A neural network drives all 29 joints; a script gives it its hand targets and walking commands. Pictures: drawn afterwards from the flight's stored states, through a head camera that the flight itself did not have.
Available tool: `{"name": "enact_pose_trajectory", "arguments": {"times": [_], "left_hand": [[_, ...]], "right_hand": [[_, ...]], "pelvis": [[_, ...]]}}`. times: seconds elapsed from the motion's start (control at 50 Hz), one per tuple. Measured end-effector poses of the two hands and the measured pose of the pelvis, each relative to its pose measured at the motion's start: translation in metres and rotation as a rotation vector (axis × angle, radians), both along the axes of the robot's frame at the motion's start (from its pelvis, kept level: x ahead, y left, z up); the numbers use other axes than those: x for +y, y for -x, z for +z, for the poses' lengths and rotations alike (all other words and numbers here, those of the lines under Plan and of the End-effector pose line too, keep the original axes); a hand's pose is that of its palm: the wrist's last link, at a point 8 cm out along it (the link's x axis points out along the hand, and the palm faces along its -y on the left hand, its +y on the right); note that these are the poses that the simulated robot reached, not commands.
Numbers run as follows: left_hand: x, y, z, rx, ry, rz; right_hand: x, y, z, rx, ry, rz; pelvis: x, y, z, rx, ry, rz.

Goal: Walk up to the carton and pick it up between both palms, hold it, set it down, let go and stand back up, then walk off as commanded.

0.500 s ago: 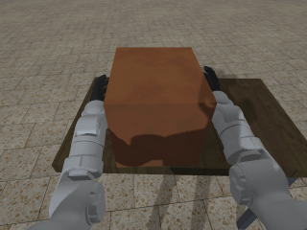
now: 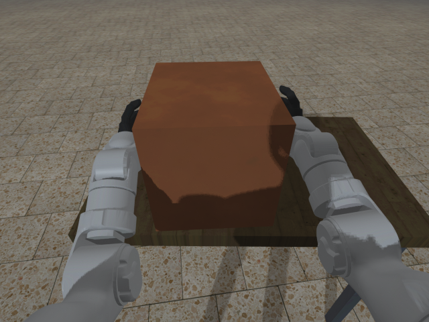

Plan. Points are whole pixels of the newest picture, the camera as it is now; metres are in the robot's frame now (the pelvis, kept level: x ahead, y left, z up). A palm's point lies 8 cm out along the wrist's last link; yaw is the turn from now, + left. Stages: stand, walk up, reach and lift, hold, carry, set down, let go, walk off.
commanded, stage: reach and lift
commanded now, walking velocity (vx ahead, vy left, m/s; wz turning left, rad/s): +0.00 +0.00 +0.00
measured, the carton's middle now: (211, 140) +0.39 +0.01 +0.18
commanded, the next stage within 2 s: hold in 1.10 s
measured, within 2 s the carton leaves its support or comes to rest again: neither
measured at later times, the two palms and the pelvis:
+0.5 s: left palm (128, 128) +0.39 +0.16 +0.21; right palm (292, 113) +0.40 -0.14 +0.23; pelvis +0.00 +0.00 +0.00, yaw +0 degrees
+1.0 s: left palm (125, 120) +0.38 +0.16 +0.24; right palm (296, 104) +0.40 -0.14 +0.26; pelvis +0.00 +0.00 +0.00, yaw +0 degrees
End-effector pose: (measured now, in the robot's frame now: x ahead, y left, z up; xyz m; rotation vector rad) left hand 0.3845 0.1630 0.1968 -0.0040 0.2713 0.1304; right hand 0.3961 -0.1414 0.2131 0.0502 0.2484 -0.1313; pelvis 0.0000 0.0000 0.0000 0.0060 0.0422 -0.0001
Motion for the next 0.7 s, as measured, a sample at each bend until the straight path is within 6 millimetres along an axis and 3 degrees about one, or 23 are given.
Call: {"name": "enact_pose_trajectory", "arguments": {"times": [0.32,0.7], "left_hand": [[0.002,-0.009,0.015,-0.004,0.022,-0.002],[-0.001,-0.006,0.028,-0.006,0.016,0.002]], "right_hand": [[0.002,-0.008,0.018,0.0,-0.01,-0.005],[-0.001,-0.006,0.029,0.002,-0.045,-0.006]], "pelvis": [[0.0,-0.004,0.0,0.006,0.001,0.0],[0.0,-0.004,0.0,0.004,0.002,0.005]]}}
